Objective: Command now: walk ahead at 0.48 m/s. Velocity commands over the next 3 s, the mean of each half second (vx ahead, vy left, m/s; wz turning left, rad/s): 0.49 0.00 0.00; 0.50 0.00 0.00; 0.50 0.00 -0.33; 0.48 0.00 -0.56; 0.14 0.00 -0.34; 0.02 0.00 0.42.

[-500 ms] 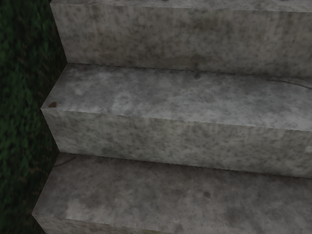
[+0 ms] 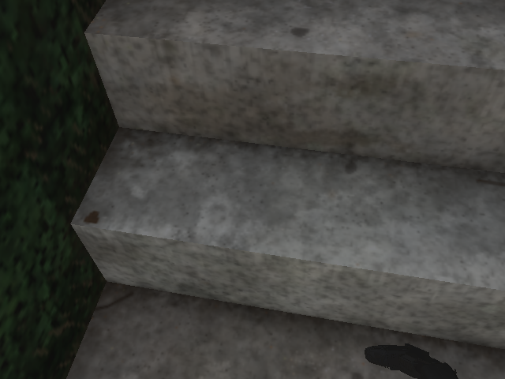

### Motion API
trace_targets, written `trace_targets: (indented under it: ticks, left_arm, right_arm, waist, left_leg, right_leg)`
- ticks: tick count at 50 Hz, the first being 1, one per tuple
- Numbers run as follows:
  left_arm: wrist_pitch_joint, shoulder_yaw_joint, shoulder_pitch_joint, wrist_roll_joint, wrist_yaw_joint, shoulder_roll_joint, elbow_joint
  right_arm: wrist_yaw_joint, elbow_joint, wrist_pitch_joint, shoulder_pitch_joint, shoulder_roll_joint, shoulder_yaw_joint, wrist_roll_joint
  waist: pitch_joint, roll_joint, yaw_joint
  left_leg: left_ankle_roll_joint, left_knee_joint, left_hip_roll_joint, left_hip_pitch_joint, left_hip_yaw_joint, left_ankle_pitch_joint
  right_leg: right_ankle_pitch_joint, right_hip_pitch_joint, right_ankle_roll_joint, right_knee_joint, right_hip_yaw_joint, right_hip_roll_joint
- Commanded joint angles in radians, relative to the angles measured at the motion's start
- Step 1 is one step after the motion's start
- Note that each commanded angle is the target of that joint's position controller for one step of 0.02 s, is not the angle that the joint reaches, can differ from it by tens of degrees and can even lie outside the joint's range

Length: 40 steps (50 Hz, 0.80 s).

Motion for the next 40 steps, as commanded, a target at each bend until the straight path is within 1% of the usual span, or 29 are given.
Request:
trace_targets:
  ticks: [1,2,3,4,6,9,10,13,14,15,17,18,19,20,21,22,23,24,25,26,27,29,31,32,34,35,36,39,40]
  left_arm:
    - [-0.032,0.024,-0.183,0.099,-0.033,0.026,-0.271]
    - [-0.026,-0.006,-0.273,0.115,-0.021,-0.062,-0.335]
    - [-0.017,-0.03,-0.282,0.107,-0.006,-0.112,-0.379]
    - [-0.006,-0.043,-0.251,0.096,0.0,-0.12,-0.386]
    - [0.02,-0.068,-0.241,0.081,0.009,-0.153,-0.398]
    - [0.05,-0.078,-0.35,0.025,0.041,-0.148,-0.447]
    - [0.055,-0.09,-0.414,0.018,0.055,-0.173,-0.484]
    - [0.076,-0.105,-0.58,0.029,0.06,-0.131,-0.586]
    - [0.088,-0.1,-0.641,0.039,0.054,-0.119,-0.618]
    - [0.101,-0.105,-0.649,0.029,0.043,-0.112,-0.626]
    - [0.111,-0.136,-0.595,0.027,0.032,-0.18,-0.587]
    - [0.11,-0.118,-0.518,0.023,0.018,-0.151,-0.523]
    - [0.116,-0.097,-0.389,0.022,0.018,-0.143,-0.479]
    - [0.117,-0.075,-0.266,0.029,0.022,-0.076,-0.473]
    - [0.126,-0.038,-0.169,0.072,0.026,0.014,-0.469]
    - [0.134,-0.001,-0.068,0.091,0.053,0.108,-0.421]
    - [0.159,0.045,-0.04,0.094,0.082,0.203,-0.388]
    - [0.149,0.076,-0.168,0.07,0.077,0.216,-0.392]
    - [0.131,0.071,-0.309,0.068,0.06,0.163,-0.355]
    - [0.104,0.059,-0.324,0.059,0.056,0.114,-0.282]
    - [0.091,0.027,-0.314,0.069,0.042,0.005,-0.2]
    - [0.075,0.002,-0.248,0.072,0.036,-0.07,-0.126]
    - [0.038,0.02,-0.205,0.062,0.013,-0.011,-0.112]
    - [0.021,0.023,-0.207,0.057,0.007,0.018,-0.114]
    - [-0.012,0.038,-0.131,0.046,0.01,0.087,-0.1]
    - [-0.016,0.04,-0.094,0.042,0.01,0.095,-0.102]
    - [-0.025,0.045,-0.034,0.045,0.008,0.119,-0.086]
    - [-0.041,0.037,0.03,0.054,0.011,0.11,-0.082]
    - [-0.038,0.032,0.056,0.047,0.017,0.101,-0.089]
  right_arm:
    - [-0.006,0.152,-0.014,0.264,-0.282,-0.139,0.004]
    - [0.001,0.232,-0.048,0.243,-0.194,-0.121,0.018]
    - [0.005,0.299,-0.068,0.26,-0.104,-0.101,0.003]
    - [0.009,0.351,-0.077,0.291,-0.03,-0.084,-0.007]
    - [0.02,0.393,-0.108,0.36,-0.033,-0.082,-0.005]
    - [0.031,0.413,-0.152,0.437,-0.047,-0.062,0.013]
    - [0.041,0.419,-0.164,0.473,-0.063,-0.063,0.015]
    - [0.043,0.403,-0.174,0.479,-0.107,-0.064,0.037]
    - [0.026,0.397,-0.169,0.504,-0.099,-0.062,0.04]
    - [0.0,0.381,-0.163,0.54,-0.152,-0.079,0.055]
    - [-0.029,0.345,-0.137,0.566,-0.183,-0.093,0.072]
    - [-0.029,0.318,-0.136,0.593,-0.185,-0.09,0.083]
    - [-0.027,0.282,-0.147,0.621,-0.27,-0.109,0.064]
    - [-0.001,0.261,-0.166,0.617,-0.313,-0.125,0.063]
    - [0.036,0.214,-0.185,0.58,-0.31,-0.136,0.056]
    - [0.078,0.124,-0.2,0.461,-0.28,-0.143,0.074]
    - [0.115,0.067,-0.214,0.363,-0.209,-0.15,0.043]
    - [0.113,0.008,-0.212,0.335,-0.086,-0.141,-0.031]
    - [0.093,-0.047,-0.185,0.265,-0.021,-0.124,-0.042]
    - [0.073,-0.084,-0.149,0.232,0.019,-0.106,-0.047]
    - [0.054,-0.083,-0.134,0.281,0.056,-0.083,-0.037]
    - [0.034,-0.031,-0.104,0.397,0.062,-0.068,0.005]
    - [0.013,-0.058,-0.094,0.338,0.059,-0.054,-0.002]
    - [0.003,-0.079,-0.079,0.285,0.025,-0.058,0.002]
    - [-0.018,-0.095,-0.058,0.205,0.004,-0.067,0.015]
    - [-0.02,-0.088,-0.051,0.193,-0.021,-0.078,0.019]
    - [-0.034,-0.119,-0.046,0.121,0.002,-0.069,0.024]
    - [-0.019,-0.221,-0.05,-0.071,-0.012,-0.061,0.004]
    - [-0.018,-0.251,-0.057,-0.123,0.0,-0.047,0.02]
  waist:
    - [-0.299,0.129,-0.097]
    - [-0.119,0.04,-0.043]
    - [-0.005,-0.024,-0.003]
    - [0.031,-0.048,0.026]
    - [0.072,-0.033,0.035]
    - [0.114,0.023,0.027]
    - [0.12,0.073,0.018]
    - [0.153,0.019,0.039]
    - [0.111,0.074,0.01]
    - [0.049,0.134,-0.003]
    - [-0.056,0.175,-0.034]
    - [-0.166,0.152,-0.032]
    - [-0.271,0.208,0.007]
    - [-0.366,0.287,0.063]
    - [-0.444,0.28,0.11]
    - [-0.428,0.081,0.139]
    - [-0.435,-0.193,0.157]
    - [-0.412,-0.12,0.088]
    - [-0.283,-0.054,0.007]
    - [-0.044,0.033,-0.048]
    - [0.025,0.03,-0.101]
    - [0.089,0.015,-0.133]
    - [0.092,0.048,-0.124]
    - [0.1,0.054,-0.123]
    - [0.076,-0.021,-0.081]
    - [0.057,-0.008,-0.066]
    - [0.054,-0.067,-0.024]
    - [0.091,-0.034,0.002]
    - [0.129,-0.021,0.004]
  left_leg:
    - [0.214,-1.044,0.294,0.653,-1.06,-0.298]
    - [0.176,-0.949,0.274,0.537,-0.9,-0.212]
    - [0.125,-0.896,0.25,0.483,-0.728,-0.072]
    - [0.091,-0.885,0.221,0.464,-0.587,0.067]
    - [0.054,-0.935,0.213,0.527,-0.418,0.286]
    - [0.051,-1.079,0.266,0.511,-0.354,0.318]
    - [0.057,-1.111,0.279,0.541,-0.35,0.311]
    - [-0.003,-1.242,0.213,0.433,-0.205,0.218]
    - [0.03,-1.324,0.212,0.434,-0.19,0.331]
    - [0.067,-1.471,0.241,0.478,-0.176,0.448]
    - [0.08,-1.471,0.227,0.592,-0.068,0.751]
    - [0.1,-1.343,0.22,0.714,-0.022,1.291]
    - [0.129,-1.159,0.259,0.836,-0.017,1.841]
    - [0.154,-0.931,0.301,0.927,-0.039,2.197]
    - [0.125,-0.689,0.304,0.909,-0.08,2.162]
    - [0.081,-0.39,0.188,0.574,-0.078,1.856]
    - [0.055,0.1,-0.045,0.25,-0.177,0.808]
    - [0.025,0.604,-0.083,0.061,-0.429,0.662]
    - [0.026,0.785,-0.068,-0.048,-0.414,0.698]
    - [0.034,0.703,-0.037,-0.136,-0.389,0.711]
    - [0.042,0.747,-0.056,-0.168,-0.388,0.666]
    - [0.008,0.746,-0.073,-0.207,-0.366,0.622]
    - [-0.003,0.64,-0.069,-0.205,-0.353,0.631]
    - [-0.014,0.594,-0.066,-0.189,-0.339,0.627]
    - [-0.018,0.717,-0.065,-0.287,-0.288,0.61]
    - [-0.02,0.77,-0.058,-0.36,-0.295,0.595]
    - [-0.006,1.003,-0.064,-0.527,-0.28,0.464]
    - [0.018,1.004,0.023,-0.681,-0.259,0.288]
    - [0.01,0.859,0.056,-0.662,-0.226,0.266]
  right_leg:
    - [0.056,-0.552,-0.021,1.314,0.198,0.198]
    - [0.066,-0.676,-0.046,1.383,0.187,0.182]
    - [0.017,-0.778,-0.062,1.431,0.177,0.181]
    - [-0.058,-0.818,-0.058,1.462,0.169,0.174]
    - [-0.134,-0.95,-0.062,1.494,0.157,0.168]
    - [-0.269,-1.094,-0.056,1.612,0.101,0.169]
    - [-0.332,-1.204,-0.064,1.741,0.093,0.172]
    - [-0.298,-1.115,-0.035,1.335,-0.025,0.088]
    - [-0.251,-1.021,-0.03,1.25,-0.133,0.068]
    - [-0.302,-0.857,-0.03,1.062,-0.246,0.006]
    - [-0.427,-0.527,-0.059,0.759,-0.235,0.007]
    - [-0.525,-0.394,-0.056,0.656,-0.328,0.082]
    - [-0.661,-0.299,-0.049,0.643,-0.335,0.133]
    - [-0.757,-0.21,-0.054,0.507,-0.295,0.184]
    - [-0.784,-0.092,-0.079,0.388,-0.167,0.149]
    - [-1.0,0.003,-0.155,0.123,0.295,-0.078]
    - [-1.3,0.086,-0.23,-0.375,0.892,-0.228]
    - [-1.3,0.038,-0.151,-0.483,0.992,-0.256]
    - [-1.208,-0.112,-0.1,-0.398,0.824,-0.23]
    - [-1.076,-0.287,-0.047,-0.302,0.581,-0.205]
    - [-0.933,-0.366,-0.031,-0.261,0.449,-0.168]
    - [-0.699,-0.384,-0.019,-0.278,0.249,-0.131]
    - [-0.466,-0.362,-0.022,-0.348,0.125,-0.117]
    - [-0.423,-0.369,-0.028,-0.388,0.102,-0.12]
    - [-0.421,-0.246,-0.086,-0.468,0.137,-0.172]
    - [-0.432,-0.141,-0.085,-0.481,0.125,-0.182]
    - [-0.41,-0.01,-0.112,-0.531,0.169,-0.22]
    - [-0.497,0.159,-0.094,-0.608,0.132,-0.229]
    - [-0.522,0.119,-0.076,-0.647,0.098,-0.223]
Next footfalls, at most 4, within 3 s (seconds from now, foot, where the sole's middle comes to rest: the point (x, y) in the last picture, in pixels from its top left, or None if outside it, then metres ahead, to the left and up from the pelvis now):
0.40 right None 0.31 -0.14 -0.41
0.96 left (216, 191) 0.60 0.11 -0.20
1.50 right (343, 17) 0.78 -0.10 0.02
1.94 left None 1.04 -0.11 0.23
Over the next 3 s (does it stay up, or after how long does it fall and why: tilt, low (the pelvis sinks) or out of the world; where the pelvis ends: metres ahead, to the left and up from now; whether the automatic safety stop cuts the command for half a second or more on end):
stays up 0.94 -0.23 0.98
